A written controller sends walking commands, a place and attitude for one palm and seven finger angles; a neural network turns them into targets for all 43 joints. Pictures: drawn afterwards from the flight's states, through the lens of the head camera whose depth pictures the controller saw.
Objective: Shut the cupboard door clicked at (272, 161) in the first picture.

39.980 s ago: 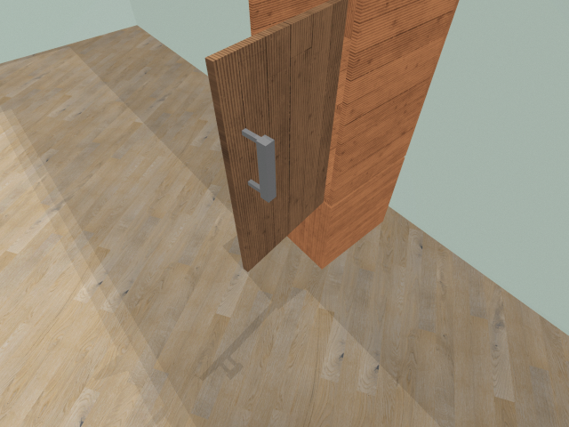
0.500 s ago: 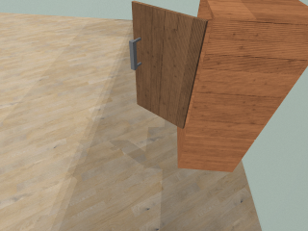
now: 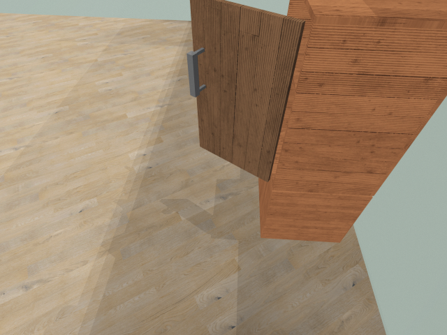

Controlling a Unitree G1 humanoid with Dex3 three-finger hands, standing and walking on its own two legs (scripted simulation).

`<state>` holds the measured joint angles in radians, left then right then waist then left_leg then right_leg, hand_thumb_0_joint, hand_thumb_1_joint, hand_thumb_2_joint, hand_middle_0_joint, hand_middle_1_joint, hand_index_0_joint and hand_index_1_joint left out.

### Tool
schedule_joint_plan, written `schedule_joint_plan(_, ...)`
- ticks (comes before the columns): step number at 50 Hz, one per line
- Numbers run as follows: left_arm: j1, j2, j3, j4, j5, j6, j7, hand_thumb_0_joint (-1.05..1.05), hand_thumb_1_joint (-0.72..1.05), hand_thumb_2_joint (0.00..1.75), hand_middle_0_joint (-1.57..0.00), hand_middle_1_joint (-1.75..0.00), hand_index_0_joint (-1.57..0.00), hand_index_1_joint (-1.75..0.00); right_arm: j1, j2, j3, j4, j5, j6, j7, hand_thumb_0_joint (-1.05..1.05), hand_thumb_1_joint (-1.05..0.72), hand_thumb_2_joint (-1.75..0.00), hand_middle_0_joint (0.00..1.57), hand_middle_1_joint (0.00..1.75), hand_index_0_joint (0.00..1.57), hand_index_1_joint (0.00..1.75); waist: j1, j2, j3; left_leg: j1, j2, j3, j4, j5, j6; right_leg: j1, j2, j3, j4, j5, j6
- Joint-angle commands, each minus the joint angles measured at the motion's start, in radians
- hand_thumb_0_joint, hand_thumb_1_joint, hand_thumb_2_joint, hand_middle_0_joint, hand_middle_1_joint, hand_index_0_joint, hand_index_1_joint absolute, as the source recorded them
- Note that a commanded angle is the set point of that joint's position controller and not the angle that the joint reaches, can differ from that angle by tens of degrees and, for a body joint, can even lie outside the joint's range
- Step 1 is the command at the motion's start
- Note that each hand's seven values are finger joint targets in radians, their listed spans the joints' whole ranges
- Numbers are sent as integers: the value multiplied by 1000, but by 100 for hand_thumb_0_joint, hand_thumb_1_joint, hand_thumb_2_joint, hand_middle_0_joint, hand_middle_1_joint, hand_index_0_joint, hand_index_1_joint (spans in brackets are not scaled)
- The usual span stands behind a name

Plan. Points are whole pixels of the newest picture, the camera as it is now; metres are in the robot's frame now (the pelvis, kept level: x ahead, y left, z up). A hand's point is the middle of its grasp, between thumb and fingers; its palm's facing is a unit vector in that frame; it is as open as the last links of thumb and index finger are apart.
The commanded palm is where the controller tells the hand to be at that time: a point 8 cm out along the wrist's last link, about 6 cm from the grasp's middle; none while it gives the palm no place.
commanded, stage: look to check the result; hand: left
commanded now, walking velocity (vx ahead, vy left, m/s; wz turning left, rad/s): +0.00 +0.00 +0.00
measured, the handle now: (197, 72) +0.87 +0.13 +0.03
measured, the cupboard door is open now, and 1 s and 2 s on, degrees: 58 58 58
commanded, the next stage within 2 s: walk to a spot facing it in 0.24 s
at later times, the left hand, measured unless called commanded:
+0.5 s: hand out of the picture +0.02 +0.19 -0.18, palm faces +0.06 -0.97 -0.23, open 7.4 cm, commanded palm none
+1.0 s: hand out of the picture +0.03 +0.22 -0.16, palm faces +0.35 -0.90 -0.26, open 7.4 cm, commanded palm none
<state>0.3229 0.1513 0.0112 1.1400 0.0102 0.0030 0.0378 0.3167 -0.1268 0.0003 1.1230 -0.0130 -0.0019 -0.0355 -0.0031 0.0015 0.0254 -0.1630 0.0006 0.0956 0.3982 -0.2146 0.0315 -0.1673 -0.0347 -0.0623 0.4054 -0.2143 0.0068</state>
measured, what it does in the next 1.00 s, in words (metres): lifts its right foot, turning left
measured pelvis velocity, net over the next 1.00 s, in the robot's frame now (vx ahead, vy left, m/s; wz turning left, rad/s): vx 0.00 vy -0.02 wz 0.38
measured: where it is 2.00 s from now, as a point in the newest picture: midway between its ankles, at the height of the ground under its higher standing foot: outside the picture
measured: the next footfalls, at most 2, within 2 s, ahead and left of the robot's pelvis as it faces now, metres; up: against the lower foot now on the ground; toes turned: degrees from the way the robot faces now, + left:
right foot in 1.10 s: +0.09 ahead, -0.15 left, +0.00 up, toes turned +27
left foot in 1.38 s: -0.05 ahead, +0.10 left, +0.00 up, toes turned +41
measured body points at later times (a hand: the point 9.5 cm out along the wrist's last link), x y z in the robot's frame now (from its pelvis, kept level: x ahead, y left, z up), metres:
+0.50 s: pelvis +0.01 -0.01 +0.00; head +0.03 +0.00 +0.45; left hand +0.02 +0.24 -0.16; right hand +0.03 -0.24 -0.16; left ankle +0.00 +0.10 -0.74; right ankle +0.00 -0.12 -0.74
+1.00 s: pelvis +0.00 -0.02 +0.00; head +0.05 +0.01 +0.44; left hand +0.01 +0.27 -0.14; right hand +0.13 -0.25 -0.15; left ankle +0.00 +0.09 -0.74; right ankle +0.03 -0.17 -0.70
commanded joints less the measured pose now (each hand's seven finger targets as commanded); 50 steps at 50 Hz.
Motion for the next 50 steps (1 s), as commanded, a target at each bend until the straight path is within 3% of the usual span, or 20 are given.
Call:
schedule_joint_plan(1, 60, 108, 22, -27, 5, -14, -1, 0, 90, 90, -20, -30, -20, -30, 58, -129, -18, -30, 2, -8, -3, 0, -90, -90, 20, 30, 20, 30, -2, 3, 69, -44, 112, -126, -102, 44, 6, -32, -65, 83, -75, 45, -39)
schedule_joint_plan(18, -17, 159, 27, -36, 3, -21, -6, 0, 90, 90, -20, -30, -20, -30, -16, -181, -21, -32, 0, -14, -1, 0, -90, -90, 20, 30, 20, 30, -3, 9, 31, 4, 117, -128, -106, 140, 0, 19, -80, 82, -89, 109, -40)
schedule_joint_plan(20, -1, 126, 25, -37, 1, -10, -2, 0, 90, 90, -20, -30, -20, -30, -4, -137, -13, -34, -1, -6, 2, 0, -90, -90, 20, 30, 20, 30, -1, 15, 35, -27, 108, -131, -79, 173, -7, 29, -91, 60, -55, 123, -30)
schedule_joint_plan(23, -2, 153, 45, -64, 2, 0, 2, 0, 90, 90, -20, -30, -20, -30, -15, -150, -26, -58, -1, 10, 5, 0, -90, -90, 20, 30, 20, 30, 5, 2, 29, -81, 98, -142, -16, 193, -7, 30, -114, 32, 2, 135, -37)
schedule_joint_plan(26, -17, 188, 67, -107, 7, 8, 3, 0, 90, 90, -20, -30, -20, -30, -36, -159, -38, -98, -2, 22, 11, 0, -90, -90, 20, 30, 20, 30, 12, -29, 34, -167, 66, -147, 66, 152, -12, 28, -163, 36, 17, 111, -67)
schedule_joint_plan(28, -21, 211, 81, -137, 10, 11, 4, 0, 90, 90, -20, -30, -20, -30, -45, -146, -49, -125, -5, 32, 16, 0, -90, -90, 20, 30, 20, 30, 15, -124, -2, -198, 30, -93, 207, 78, -27, 30, -260, 78, -23, 90, -117)
schedule_joint_plan(29, -32, 221, 87, -155, 11, 11, 5, 0, 90, 90, -20, -30, -20, -30, -56, -140, -54, -140, -7, 37, 18, 0, -90, -90, 20, 30, 20, 30, 16, -159, -8, -211, 21, -71, 312, -48, -37, 17, -313, 96, -45, 105, -155)
schedule_joint_plan(30, -51, 223, 91, -171, 15, 11, 7, 0, 90, 90, -20, -30, -20, -30, -68, -139, -59, -157, -9, 41, 21, 0, -90, -90, 20, 30, 20, 30, 11, -180, 4, -228, 29, -58, 395, -193, -45, -9, -356, 96, -49, 147, -185)
schedule_joint_plan(31, -72, 223, 93, -187, 21, 11, 10, 0, 90, 90, -20, -30, -20, -30, -72, -140, -64, -171, -7, 43, 26, 0, -90, -90, 20, 30, 20, 30, 6, -180, 11, -234, 50, -53, 423, -257, -46, -26, -379, 69, -31, 201, -193)
schedule_joint_plan(32, -96, 231, 96, -202, 23, 11, 8, 0, 90, 90, -20, -30, -20, -30, -69, -133, -64, -177, -4, 40, 32, 0, -90, -90, 20, 30, 20, 30, -8, -156, 16, -215, 73, -64, 353, -257, -48, -34, -384, 32, 25, 254, -177)
schedule_joint_plan(33, -111, 234, 98, -214, 20, 12, 4, 0, 90, 90, -20, -30, -20, -30, -46, -140, -64, -178, -3, 38, 37, 0, -90, -90, 20, 30, 20, 30, -25, -109, 7, -148, 77, -64, 236, -142, -47, -65, -353, -23, 109, 254, -131)
schedule_joint_plan(34, -106, 213, 98, -228, 12, 19, -1, 0, 90, 90, -20, -30, -20, -30, 2, -179, -69, -178, -8, 30, 37, 0, -90, -90, 20, 30, 20, 30, -42, 62, -19, -61, 130, -187, 74, 148, -9, -151, -253, -98, 261, 127, -48)
schedule_joint_plan(35, -74, 156, 87, -256, 2, 27, -4, 0, 90, 90, -20, -30, -20, -30, 34, -268, -84, -184, -23, 25, 28, 0, -90, -90, 20, 30, 20, 30, -42, 335, -25, 4, 310, -491, -29, 463, 94, -290, -84, -139, 462, -235, 44)
schedule_joint_plan(36, -154, 174, 76, -282, 14, 38, 6, 0, 90, 90, -20, -30, -20, -30, 82, -291, -92, -163, -28, 29, 18, 0, -90, -90, 20, 30, 20, 30, -84, 306, -25, 3, 350, -580, -102, 373, 143, -328, -37, -15, 629, -432, 30)
schedule_joint_plan(37, -189, 166, 83, -293, 15, 44, 5, 0, 90, 90, -20, -30, -20, -30, 78, -296, -96, -168, -28, 28, 9, 0, -90, -90, 20, 30, 20, 30, -74, 215, -13, -29, 349, -596, -117, 256, 139, -379, -42, 59, 716, -373, 24)
schedule_joint_plan(39, -187, 167, 85, -293, 15, 33, -4, 0, 90, 90, -20, -30, -20, -30, 5, -278, -87, -198, -26, 21, 1, 0, -90, -90, 20, 30, 20, 30, -40, 99, -10, -34, 292, -523, -93, 220, 141, -404, -49, 95, 745, -245, 38)
schedule_joint_plan(41, -174, 162, 82, -293, 14, 26, -12, 0, 90, 90, -20, -30, -20, -30, -24, -272, -86, -212, -23, 14, -1, 0, -90, -90, 20, 30, 20, 30, -28, 79, -49, 13, 247, -465, -67, 306, 141, -393, -35, 88, 693, -203, 51)
schedule_joint_plan(44, -176, 156, 79, -311, 11, 29, -15, 0, 90, 90, -20, -30, -20, -30, -39, -284, -94, -222, -22, 21, 2, 0, -90, -90, 20, 30, 20, 30, -32, 104, -73, 24, 215, -448, -61, 270, 141, -344, -7, 75, 587, -216, 58)
schedule_joint_plan(47, -186, 158, 77, -333, 11, 30, -16, 0, 90, 90, -20, -30, -20, -30, -47, -299, -104, -236, -24, 31, 9, 0, -90, -90, 20, 30, 20, 30, -38, 164, -75, -1, 193, -473, -64, 225, 131, -290, 18, 65, 475, -226, 57)
schedule_joint_plan(50, -132, 166, 77, -331, 6, 30, -13, 0, 90, 90, -20, -30, -20, -30, -90, -305, -113, -263, -24, 43, 16, 0, -90, -90, 20, 30, 20, 30, -15, 190, -75, -95, 158, -501, -51, 165, 110, -149, 53, 53, 301, -200, 45)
